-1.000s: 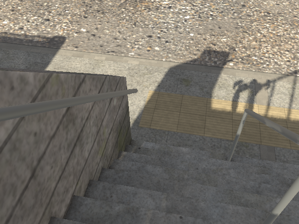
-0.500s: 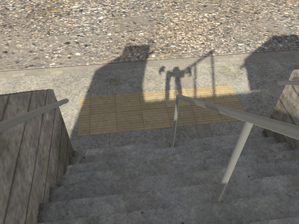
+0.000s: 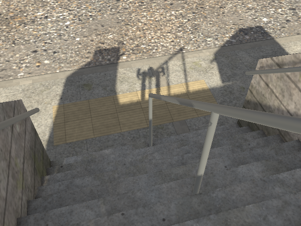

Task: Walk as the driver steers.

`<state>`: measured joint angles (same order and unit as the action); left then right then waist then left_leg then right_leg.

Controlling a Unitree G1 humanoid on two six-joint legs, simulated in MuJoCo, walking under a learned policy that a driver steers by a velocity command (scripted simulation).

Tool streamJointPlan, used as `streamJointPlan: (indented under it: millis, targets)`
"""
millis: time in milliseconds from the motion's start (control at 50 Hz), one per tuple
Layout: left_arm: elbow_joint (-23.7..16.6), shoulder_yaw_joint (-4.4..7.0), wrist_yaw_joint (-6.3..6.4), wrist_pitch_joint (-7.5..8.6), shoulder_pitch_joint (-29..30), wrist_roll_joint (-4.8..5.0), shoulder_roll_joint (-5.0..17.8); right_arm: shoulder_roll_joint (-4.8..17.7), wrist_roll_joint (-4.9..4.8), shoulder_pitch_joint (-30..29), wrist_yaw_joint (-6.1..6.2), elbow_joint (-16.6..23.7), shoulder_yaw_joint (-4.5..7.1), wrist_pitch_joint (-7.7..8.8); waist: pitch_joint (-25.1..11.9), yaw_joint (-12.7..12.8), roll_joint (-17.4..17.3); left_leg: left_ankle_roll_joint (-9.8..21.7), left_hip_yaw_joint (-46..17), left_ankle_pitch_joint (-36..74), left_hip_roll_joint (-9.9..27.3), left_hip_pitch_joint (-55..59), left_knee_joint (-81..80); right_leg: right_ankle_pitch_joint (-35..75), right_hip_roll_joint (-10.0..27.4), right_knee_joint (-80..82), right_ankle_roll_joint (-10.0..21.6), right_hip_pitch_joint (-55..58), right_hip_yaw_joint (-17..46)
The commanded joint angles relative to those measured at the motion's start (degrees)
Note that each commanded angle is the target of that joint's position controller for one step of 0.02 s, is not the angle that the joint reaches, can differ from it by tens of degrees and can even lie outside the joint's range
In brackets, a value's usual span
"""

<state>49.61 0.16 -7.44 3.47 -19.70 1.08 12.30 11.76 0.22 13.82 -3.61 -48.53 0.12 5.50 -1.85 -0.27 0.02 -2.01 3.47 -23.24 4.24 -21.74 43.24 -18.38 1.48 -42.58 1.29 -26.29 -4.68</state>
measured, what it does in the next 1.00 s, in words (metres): walks ahead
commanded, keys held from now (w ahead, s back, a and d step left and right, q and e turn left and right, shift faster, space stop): no key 0.54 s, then w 0.46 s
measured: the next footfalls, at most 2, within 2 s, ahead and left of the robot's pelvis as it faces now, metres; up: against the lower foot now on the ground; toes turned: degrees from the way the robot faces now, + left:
left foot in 1.24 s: +0.25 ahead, +0.16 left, -0.21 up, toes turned +4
right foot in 1.80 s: +0.53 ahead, -0.04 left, -0.41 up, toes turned -3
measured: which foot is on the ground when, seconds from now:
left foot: down 0.00-0.86, up 0.88-1.00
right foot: down 0.00-1.00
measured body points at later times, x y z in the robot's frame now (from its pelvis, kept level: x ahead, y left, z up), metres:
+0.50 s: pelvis +0.02 +0.02 +0.03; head +0.02 +0.02 +0.48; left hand +0.09 +0.24 -0.12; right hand +0.04 -0.21 -0.13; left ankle -0.01 +0.14 -0.71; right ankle +0.04 -0.10 -0.71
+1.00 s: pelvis +0.10 +0.02 +0.00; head +0.10 +0.03 +0.45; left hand +0.02 +0.26 -0.15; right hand +0.16 -0.24 -0.14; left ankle +0.08 +0.13 -0.66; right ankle +0.04 -0.10 -0.71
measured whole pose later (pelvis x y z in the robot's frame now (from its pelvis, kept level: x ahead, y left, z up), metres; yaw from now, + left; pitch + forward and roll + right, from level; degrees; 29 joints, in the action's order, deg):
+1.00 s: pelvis +0.10 +0.02 +0.00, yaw +2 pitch +0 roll -1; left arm 63.4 2.9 -0.4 4.3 -25.9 -2.3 12.3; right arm 12.8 1.9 17.3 0.7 -55.0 3.9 1.0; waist -1.3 3.1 -0.5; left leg 2.9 -1.8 -26.3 -0.6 -27.8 63.3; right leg -27.5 0.7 -40.4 3.0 -13.0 -3.6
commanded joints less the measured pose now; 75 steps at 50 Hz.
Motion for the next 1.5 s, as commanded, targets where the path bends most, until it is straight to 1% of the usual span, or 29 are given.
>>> streamJointPlan:
  millis: [20,160,180,220,600,680,700,720,740,760,820,880,900,920,940,960,1080,1100,1120,1140,1220,1240,1260,1280,1340,1400,1460,1480,1500]
  targets:
    - [-2.72,1.03,0.7,1.46,1.35,-0.42,6.37,4.75,0.34,3.5,-0.86,0.38,1.86,-0.77,5.95,-1.62,3.08,1.68,0.41,-0.03,-2.62,5.16,-10.96,-18.82,4.08,21.54,-0.09,-3.84,8.66]
    - [-0.51,0.8,0.78,1.17,1.1,-0.93,5.77,3.96,0.31,2.21,-0.85,-2.49,2.99,-1.11,3.38,-1.0,1.63,3.66,-0.16,7.05,-2.68,6.52,-16.29,-0.98,2.0,18.95,0.79,7.16,3.92]
    - [-1.82,0.41,4.89,-1.85,4.54,-1.86,4.47,3.4,-0.37,5.84,0.88,-3.76,1.78,-3.92,-0.33,-0.8,-1.82,2.57,-4.82,14.23,3.15,8.99,-16.27,14.16,5.7,14.95,-0.85,14.41,7.0]
    - [-1.09,-0.67,6.7,-3.98,4.84,-1.22,3.6,1.81,-0.62,4.63,1.94,-3.26,1.04,-6.14,0.29,-0.15,-0.93,1.21,-5.01,16.36,3.1,9.25,-16.61,22.03,6.36,15.15,-1.46,16.35,7.27]
    - [8.87,0.51,7.68,-5.73,8.87,-0.58,5.16,3.83,0.37,5.1,3.36,-8.43,1.95,-7.38,3.9,-0.98,0.17,5.04,-4.98,-0.46,0.32,13.35,-23.53,-3.8,3.03,21.26,-0.56,16.39,3.73]
    - [7.83,1.18,7.74,-6.0,10.27,-1.47,3.8,6.76,0.5,7.64,3.62,-7.96,3.48,-7.85,11.57,-2.61,-5.74,8.86,-11.73,-21.28,3.07,7.33,-27.97,-11.22,-1.91,13.23,0.99,6.56,-1.46]
    - [9.93,1.49,5.46,-1.67,2.83,-6.88,3.78,10.53,3.61,10.95,2.1,-7.29,5.49,-3.28,18.99,-2.53,-8.3,13.59,-12.66,-25.94,5.34,1.32,-29.8,-15.73,-1.87,11.48,3.08,3.56,-1.31]
    - [10.6,2.31,4.82,1.05,3.83,-7.02,4.1,9.68,3.72,12.34,2.36,-7.49,6.15,-1.08,15.27,-3.39,-7.26,16.87,-16.79,-25.54,8.43,3.72,-31.02,-12.46,-2.39,8.31,3.87,3.98,-1.37]
    - [8.23,2.2,6.71,-2.09,10.09,-2.6,4.24,7.95,0.29,8.83,3.43,-7.66,4.99,-4.69,11.28,-2.45,-4.6,12.9,-16.21,-11.17,6.21,8.41,-27.16,-1.69,-2.04,10.02,2.68,6.15,-1.79]
    - [8.4,1.57,7.25,-2.6,8.3,-1.84,1.93,6.93,-0.52,8.62,3.64,-7.52,4.94,-5.67,8.44,-1.63,-4.43,11.17,-13.39,-2.11,4.9,11.37,-22.9,-1.98,-2.43,11.37,2.34,7.82,-2.24]
    - [10.59,2.14,7.32,-2.7,1.93,-1.55,3.9,5.73,0.1,6.13,3.61,-6.21,4.7,-6.44,6.72,0.61,-3.43,8.74,-7.48,2.81,0.79,7.14,-12.37,-1.84,-1.43,9.44,2.91,13.45,0.38]
    - [14.26,4.25,8.02,-2.56,-8.56,-0.42,11.15,3.38,1.77,3.55,5.08,-3.52,3.85,-6.02,6.06,5.13,11.46,4.59,1.43,-7.23,-7.22,-11.36,6.53,9.34,10.57,14.58,10.82,25.31,19.94]
    - [16.88,3.7,4.91,2.29,-27.77,-9.04,8.62,2.04,4.99,-2.04,3.81,-0.66,3.46,-2.37,7.28,12.33,12.58,5.9,-5.61,-20.35,-7.94,-24.75,19.67,-1.54,18.95,25.38,23.03,29.74,36.79]
    - [18.22,4.01,4.99,4.25,-28.45,-9.39,7.27,2.07,3.59,-4.36,4.14,0.33,3.16,-0.52,12.3,12.73,7.07,7.14,-12.27,-17.4,-5.08,-34.6,25.78,-10.11,22.13,25.83,24.53,29.6,39.7]
    - [16.49,2.91,4.93,4.66,-22.92,-7.73,3.8,2.96,3.99,-4.52,4.24,-0.18,3.09,0.29,10.92,10.59,2.83,8.17,-12.98,-12.44,-3.47,-36.11,27.1,-14.15,20.56,23.16,22.92,27.44,36.84]
    - [14.85,5.67,7.86,0.99,-11.29,-1.47,13.96,9.74,0.38,-4.19,4.88,-0.56,5.53,-2.79,11.49,4.62,2.74,5.17,-8.61,-5.63,-1.3,-34.16,18.06,-2.48,17.87,18.18,17.14,27.28,28.18]
    - [11.29,3.01,10.4,2.54,-1.18,-0.06,3.32,-0.01,0.83,-4.78,1.11,-0.87,2.73,-6.05,6.31,-1.82,2.06,3.21,-7.36,59.8,-2.69,0.93,0.32,-19.91,6.88,1.42,5.52,-11.38,9.07]
    - [6.38,-1.2,9.53,4.89,0.35,-13.22,-0.8,-5.12,8.11,6.33,0.39,-3.5,-0.14,-3.16,8.85,-0.76,4.67,6.12,-5.13,64.03,1.28,9.41,-3.76,-24.64,4.83,-2.45,2.85,-23.01,1.27]
    - [11.46,3.58,10.17,3.62,-1.71,-1.09,5.79,-1.52,0.19,-4.72,-0.04,-0.65,1.3,-4.64,4.49,-0.27,1.03,1.16,1.69,62.24,-7.77,19.57,-4.06,-22.1,4.82,0.17,5.34,-20.94,4.17]
    - [10.46,3.58,10.26,2.33,-3.57,-0.07,8.06,0.72,-1.0,-7.01,0.52,0.73,1.27,-5.71,6.25,1.39,4.19,1.89,-1.85,57.06,-5.12,17.89,-5.72,-20.86,7.21,-4.52,5.78,-18.12,5.83]
    - [12.14,4.89,11.21,-2.62,-7.94,-3.47,8.5,7.39,0.62,18.89,3.24,-8.32,4.67,-6.55,4.82,-7.89,0.01,5.78,-4.4,39.26,0.65,25.42,-31.75,2.84,2.66,-48.91,6.4,-2.06,3.98]
    - [11.92,4.71,11.74,-3.28,-7.3,-4.28,4.17,8.37,1.16,21.29,2.88,-9.5,4.91,-5.66,5.6,-9.1,-8.71,7.28,-8.46,45.2,5.81,30.38,-30.63,-27.12,-4.83,-72.96,7.18,-11.9,5.93]
    - [8.96,3.65,11.33,-2.75,-13.71,-1.21,-1.21,10.69,2.13,23.44,1.7,-10.72,2.72,-4.07,4.91,-0.98,-15.89,1.53,-9.23,96.65,10.4,39.36,1.14,-36.92,-7.21,-85.22,6.04,-32.78,8.28]
    - [8.3,3.17,11.85,-2.54,-16.91,-0.16,-0.53,12.63,0.33,27.11,1.39,-13.17,3.45,-3.69,0.03,0.76,-17.05,0.4,-14.36,101.7,15.53,42.34,0.73,-31.56,-5.17,-82.93,6.3,-40.15,7.65]
    - [7.64,3.45,11.5,-4.3,-5.33,-2.9,3.46,10.67,0.13,22.49,1.98,-12.91,3.2,-2.22,2.75,-0.66,-11.15,17.39,-31.81,46.24,20.46,22.74,-11.57,-14.8,-1.41,-72.15,3.48,-44.34,12.08]
    - [5.86,2.71,10.44,-5.35,3.32,-2.73,-0.25,-1.23,1.13,12.05,3.75,-11.76,-2.29,-0.7,10.99,5.62,-0.46,13.83,-19.53,40.3,12.25,-6.88,-9.93,12.27,-1.62,-36.26,-2.2,-28.88,14.52]
    - [12.76,1.76,9.71,-8.14,-7.04,-3.25,-2.04,4.72,-0.46,6.36,3.83,-11.35,-1.66,-0.53,3.19,9.95,-8.2,8.53,-13.83,45.33,8.05,-18.38,-9.26,26.88,-1.85,-32.94,-2.03,0.12,5.8]
    - [8.28,0.73,2.92,-4.44,-6.36,-6.65,2.5,8.89,8.78,14.52,3.26,-12.03,-0.19,2.13,21.56,5.16,-6.68,7.31,-14.28,32.9,5.35,-19.35,-4.28,39.57,-0.81,-36.0,-1.59,-23.33,13.22]
    - [8.17,2.62,7.03,-5.07,6.38,-4.46,1.66,3.86,-1.28,16.83,4.52,-14.78,-1.26,0.85,5.39,2.49,-2.93,9.27,-18.97,21.92,6.91,1.44,-2.43,34.02,-1.7,-21.38,-0.64,-23.37,13.42]
Velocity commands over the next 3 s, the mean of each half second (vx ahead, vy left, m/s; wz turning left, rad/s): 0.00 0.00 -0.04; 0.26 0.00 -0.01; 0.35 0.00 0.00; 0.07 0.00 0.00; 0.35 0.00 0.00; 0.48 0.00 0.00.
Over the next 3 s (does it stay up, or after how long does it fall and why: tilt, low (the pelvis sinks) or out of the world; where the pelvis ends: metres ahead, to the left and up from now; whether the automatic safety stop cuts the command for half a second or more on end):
stays up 0.74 0.10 -0.60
